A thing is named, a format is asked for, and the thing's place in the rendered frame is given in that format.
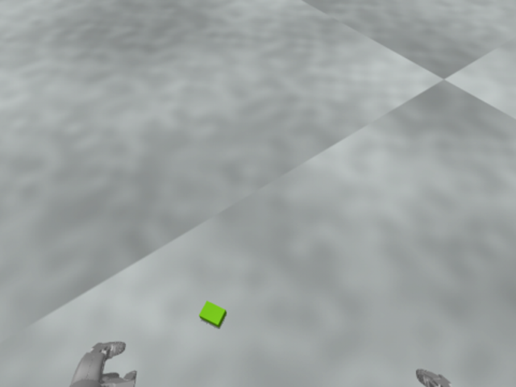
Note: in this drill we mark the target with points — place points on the right robot hand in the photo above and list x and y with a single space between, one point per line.
430 379

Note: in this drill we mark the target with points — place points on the small box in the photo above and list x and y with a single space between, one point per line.
212 314

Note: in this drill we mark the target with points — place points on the left robot hand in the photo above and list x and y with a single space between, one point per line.
92 364

